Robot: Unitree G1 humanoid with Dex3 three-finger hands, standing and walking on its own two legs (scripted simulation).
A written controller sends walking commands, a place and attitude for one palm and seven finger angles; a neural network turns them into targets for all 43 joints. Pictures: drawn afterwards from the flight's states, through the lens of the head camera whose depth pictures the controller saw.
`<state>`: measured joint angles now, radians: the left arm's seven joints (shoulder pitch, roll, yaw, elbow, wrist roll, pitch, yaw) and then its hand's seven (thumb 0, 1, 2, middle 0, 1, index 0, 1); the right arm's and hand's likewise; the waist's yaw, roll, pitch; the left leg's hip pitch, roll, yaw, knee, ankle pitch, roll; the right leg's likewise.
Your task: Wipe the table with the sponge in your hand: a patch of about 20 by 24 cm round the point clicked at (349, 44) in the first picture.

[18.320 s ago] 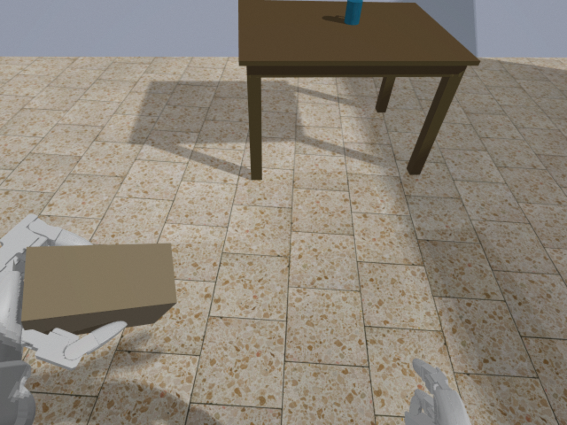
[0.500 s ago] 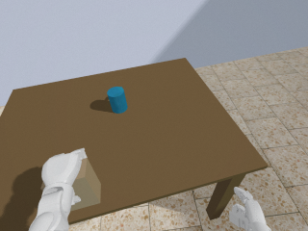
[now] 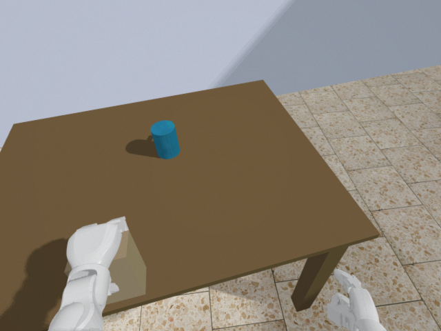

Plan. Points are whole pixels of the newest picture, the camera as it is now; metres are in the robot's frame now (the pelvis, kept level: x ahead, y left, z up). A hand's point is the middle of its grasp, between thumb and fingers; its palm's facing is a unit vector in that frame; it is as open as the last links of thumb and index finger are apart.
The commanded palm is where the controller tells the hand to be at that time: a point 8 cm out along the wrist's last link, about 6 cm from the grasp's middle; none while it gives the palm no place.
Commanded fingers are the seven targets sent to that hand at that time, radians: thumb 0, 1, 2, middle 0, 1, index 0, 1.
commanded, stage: lower the sponge onto the table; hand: left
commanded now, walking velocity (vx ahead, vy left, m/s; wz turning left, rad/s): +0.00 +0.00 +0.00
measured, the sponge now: (114, 275) +0.22 +0.27 -0.06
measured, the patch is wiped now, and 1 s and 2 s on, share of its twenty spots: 0.00 0.05 0.20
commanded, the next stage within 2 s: wipe forward along the first lane in 0.36 s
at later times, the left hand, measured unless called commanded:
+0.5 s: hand (103, 258) +0.23 +0.28 -0.02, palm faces -0.10 -0.08 -0.99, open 10.7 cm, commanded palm +0.22 +0.28 +0.03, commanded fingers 0.00 0.10 1.30 -1.20 -1.60 -1.20 -1.60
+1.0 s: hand (106, 229) +0.29 +0.30 -0.02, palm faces -0.13 -0.02 -0.99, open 10.7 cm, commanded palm +0.27 +0.30 +0.01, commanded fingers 0.00 0.10 1.30 -1.20 -1.60 -1.20 -1.60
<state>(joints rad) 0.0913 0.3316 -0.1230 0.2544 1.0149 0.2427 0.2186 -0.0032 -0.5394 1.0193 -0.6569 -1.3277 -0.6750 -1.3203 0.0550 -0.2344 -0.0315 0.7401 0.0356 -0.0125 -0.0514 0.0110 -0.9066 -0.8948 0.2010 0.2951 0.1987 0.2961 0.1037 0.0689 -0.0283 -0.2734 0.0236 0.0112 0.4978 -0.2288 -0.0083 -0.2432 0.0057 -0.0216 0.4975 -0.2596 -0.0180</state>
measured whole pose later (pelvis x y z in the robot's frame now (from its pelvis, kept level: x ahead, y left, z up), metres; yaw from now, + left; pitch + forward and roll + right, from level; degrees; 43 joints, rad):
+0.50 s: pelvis +0.00 +0.00 +0.00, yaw +0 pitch +2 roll +0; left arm 0.06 0.33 -0.10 0.32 1.02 0.24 0.27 0.00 -0.54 1.02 -0.66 -1.33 -0.68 -1.32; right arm 0.07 -0.23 -0.04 0.74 0.04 0.00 -0.05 0.01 -0.91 -0.89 0.20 0.30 0.20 0.30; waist 0.10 0.07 -0.05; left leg -0.34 0.02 0.01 0.55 -0.25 0.00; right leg -0.30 0.00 -0.02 0.54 -0.28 -0.01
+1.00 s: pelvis -0.01 +0.00 -0.01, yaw +1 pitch +7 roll +0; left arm -0.22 0.39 -0.04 0.61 1.04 0.22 0.27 0.00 -0.54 1.02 -0.66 -1.32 -0.68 -1.32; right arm 0.15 -0.26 -0.04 0.75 0.06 0.05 -0.07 0.01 -0.91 -0.89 0.20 0.30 0.20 0.30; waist 0.04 0.05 -0.09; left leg -0.49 0.03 -0.01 0.64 -0.27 -0.01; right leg -0.45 0.01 -0.04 0.63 -0.30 -0.02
